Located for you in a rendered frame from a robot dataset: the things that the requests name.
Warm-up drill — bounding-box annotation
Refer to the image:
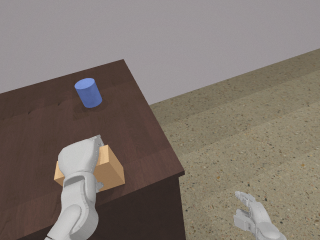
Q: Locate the left robot hand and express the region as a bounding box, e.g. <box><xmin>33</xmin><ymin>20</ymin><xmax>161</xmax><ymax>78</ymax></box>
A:
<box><xmin>58</xmin><ymin>134</ymin><xmax>105</xmax><ymax>193</ymax></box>

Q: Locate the left robot forearm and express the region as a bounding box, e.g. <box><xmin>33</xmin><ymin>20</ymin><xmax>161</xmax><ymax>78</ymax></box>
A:
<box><xmin>44</xmin><ymin>171</ymin><xmax>99</xmax><ymax>240</ymax></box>

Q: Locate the right robot forearm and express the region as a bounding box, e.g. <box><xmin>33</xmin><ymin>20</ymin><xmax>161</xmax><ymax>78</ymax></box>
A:
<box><xmin>254</xmin><ymin>221</ymin><xmax>287</xmax><ymax>240</ymax></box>

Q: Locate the right robot hand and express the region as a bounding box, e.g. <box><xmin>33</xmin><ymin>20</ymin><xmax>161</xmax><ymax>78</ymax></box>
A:
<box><xmin>233</xmin><ymin>191</ymin><xmax>272</xmax><ymax>237</ymax></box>

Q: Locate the table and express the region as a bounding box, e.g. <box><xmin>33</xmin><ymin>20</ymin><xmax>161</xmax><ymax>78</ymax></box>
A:
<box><xmin>0</xmin><ymin>59</ymin><xmax>186</xmax><ymax>240</ymax></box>

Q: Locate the sponge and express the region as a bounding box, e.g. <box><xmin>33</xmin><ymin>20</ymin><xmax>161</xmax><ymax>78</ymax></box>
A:
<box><xmin>54</xmin><ymin>145</ymin><xmax>125</xmax><ymax>192</ymax></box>

